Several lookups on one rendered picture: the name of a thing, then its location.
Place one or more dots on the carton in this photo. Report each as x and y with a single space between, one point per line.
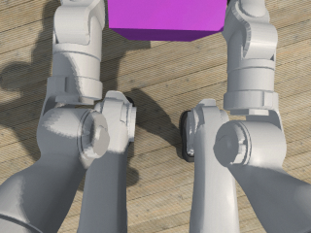
166 20

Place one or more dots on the left robot upper arm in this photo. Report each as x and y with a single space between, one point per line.
38 198

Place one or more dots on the robot thigh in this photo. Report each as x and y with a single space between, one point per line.
103 208
214 207

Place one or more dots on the right robot upper arm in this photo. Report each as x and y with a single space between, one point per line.
254 151

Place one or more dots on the left robot thigh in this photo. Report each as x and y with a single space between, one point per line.
103 208

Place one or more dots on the right robot thigh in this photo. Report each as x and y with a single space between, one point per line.
214 207

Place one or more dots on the robot right forearm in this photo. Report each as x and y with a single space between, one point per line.
251 62

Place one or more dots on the robot left forearm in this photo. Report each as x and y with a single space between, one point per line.
76 55

